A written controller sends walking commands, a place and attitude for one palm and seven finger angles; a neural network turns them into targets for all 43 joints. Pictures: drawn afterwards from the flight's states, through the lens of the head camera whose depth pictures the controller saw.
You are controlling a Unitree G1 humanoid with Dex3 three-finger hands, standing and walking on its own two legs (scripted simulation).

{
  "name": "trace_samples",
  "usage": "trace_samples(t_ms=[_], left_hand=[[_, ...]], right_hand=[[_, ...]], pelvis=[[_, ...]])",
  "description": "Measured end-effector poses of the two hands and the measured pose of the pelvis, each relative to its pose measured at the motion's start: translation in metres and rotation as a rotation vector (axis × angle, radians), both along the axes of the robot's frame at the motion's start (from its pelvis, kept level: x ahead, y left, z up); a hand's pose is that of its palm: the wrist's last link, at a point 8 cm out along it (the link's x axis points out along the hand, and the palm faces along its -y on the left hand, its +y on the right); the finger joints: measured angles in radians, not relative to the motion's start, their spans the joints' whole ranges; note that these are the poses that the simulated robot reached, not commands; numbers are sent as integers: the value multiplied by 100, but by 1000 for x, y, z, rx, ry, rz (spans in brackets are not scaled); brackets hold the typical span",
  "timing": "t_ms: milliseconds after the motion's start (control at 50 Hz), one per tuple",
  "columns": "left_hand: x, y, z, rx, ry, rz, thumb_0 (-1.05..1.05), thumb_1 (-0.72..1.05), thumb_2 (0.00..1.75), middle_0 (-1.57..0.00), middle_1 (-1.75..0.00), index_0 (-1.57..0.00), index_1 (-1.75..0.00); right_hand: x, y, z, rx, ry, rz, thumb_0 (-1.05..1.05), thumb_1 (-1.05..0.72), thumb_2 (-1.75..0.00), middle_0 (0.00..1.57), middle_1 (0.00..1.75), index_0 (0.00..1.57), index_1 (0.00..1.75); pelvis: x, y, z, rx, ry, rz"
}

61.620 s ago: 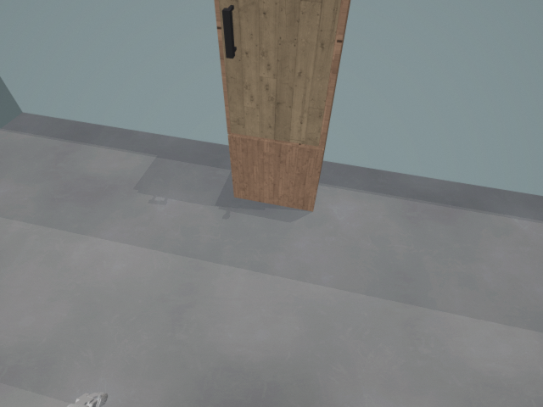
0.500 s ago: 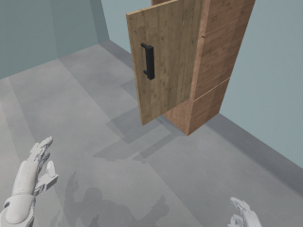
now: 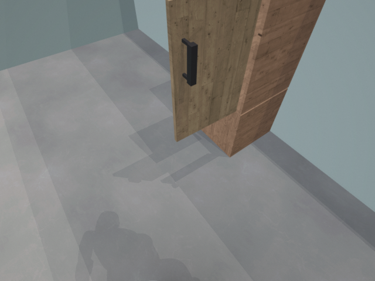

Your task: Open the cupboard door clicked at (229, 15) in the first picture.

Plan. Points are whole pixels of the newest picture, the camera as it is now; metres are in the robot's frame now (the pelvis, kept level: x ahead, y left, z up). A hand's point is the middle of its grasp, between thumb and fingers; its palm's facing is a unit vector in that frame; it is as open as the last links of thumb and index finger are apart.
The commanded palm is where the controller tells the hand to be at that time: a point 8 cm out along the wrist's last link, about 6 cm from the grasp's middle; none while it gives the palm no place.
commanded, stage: let the arm hang, fingers relaxed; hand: left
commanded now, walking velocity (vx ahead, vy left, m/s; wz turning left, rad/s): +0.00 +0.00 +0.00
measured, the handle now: (188, 62) +0.73 +0.05 +0.06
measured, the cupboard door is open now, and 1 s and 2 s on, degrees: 88 88 88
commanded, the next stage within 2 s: look to check the result in 0.50 s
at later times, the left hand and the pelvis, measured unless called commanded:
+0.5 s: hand out of the picture +0.12 +0.23 -0.15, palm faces -0.02 -0.95 -0.32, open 7.4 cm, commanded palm none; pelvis +0.02 +0.00 +0.00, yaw -1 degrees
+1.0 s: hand out of the picture +0.10 +0.24 -0.15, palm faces -0.04 -0.94 -0.34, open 7.4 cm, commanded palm none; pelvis +0.04 -0.01 +0.01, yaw -2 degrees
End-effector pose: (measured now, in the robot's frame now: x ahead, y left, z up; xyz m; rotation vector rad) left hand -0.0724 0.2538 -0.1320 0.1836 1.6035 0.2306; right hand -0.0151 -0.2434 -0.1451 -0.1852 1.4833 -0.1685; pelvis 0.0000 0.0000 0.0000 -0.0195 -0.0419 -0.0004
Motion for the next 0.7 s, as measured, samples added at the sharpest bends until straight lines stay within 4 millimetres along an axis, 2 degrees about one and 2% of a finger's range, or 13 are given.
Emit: trace_samples(t_ms=[60, 140, 280, 380, 520, 700], left_hand=[[18, 10, 1, 25, -43, -17, 1, 91, 90, -20, -30, -20, -30], [56, 18, 2, 46, -139, -49, 1, 91, 90, -20, -30, -20, -30], [128, 21, 9, 56, -315, -111, 1, 91, 90, -20, -30, -20, -30], [163, 20, 17, 58, -391, -146, 0, 91, 90, -20, -30, -20, -30], [182, 21, 22, 67, -406, -169, 0, 90, 90, -20, -30, -20, -30], [174, 27, 21, 85, -337, -166, 1, 90, 90, -20, -30, -20, -30]], right_hand=[[3, 2, -3, 8, -18, -8, 0, -91, -90, 21, 30, 20, 30], [15, 2, -4, 12, -59, -8, 0, -91, -90, 21, 30, 20, 30], [48, -6, 0, 0, -145, 9, 0, -91, -90, 21, 30, 21, 30], [71, -18, 7, -22, -200, 21, 0, -91, -90, 21, 30, 21, 30], [94, -35, 15, -54, -235, 35, 0, -91, -90, 21, 30, 21, 30], [105, -49, 18, -78, -219, 43, 0, -91, -90, 21, 30, 20, 30]], pelvis=[[1, 1, 0, 1, -2, -2], [3, 2, 0, 6, -5, -4], [8, 2, 1, 15, -4, -6], [12, 1, 3, 17, -4, -9], [19, -2, 5, 19, 1, -14], [29, -5, 6, 21, 7, -24]])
